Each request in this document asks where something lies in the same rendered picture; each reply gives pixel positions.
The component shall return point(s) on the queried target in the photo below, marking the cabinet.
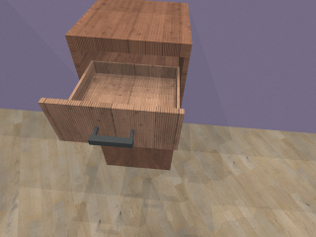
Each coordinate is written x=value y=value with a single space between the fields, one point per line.
x=139 y=32

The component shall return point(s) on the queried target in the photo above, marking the handle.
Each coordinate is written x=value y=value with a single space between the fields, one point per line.
x=113 y=141

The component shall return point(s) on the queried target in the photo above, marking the drawer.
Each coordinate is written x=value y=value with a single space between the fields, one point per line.
x=118 y=97

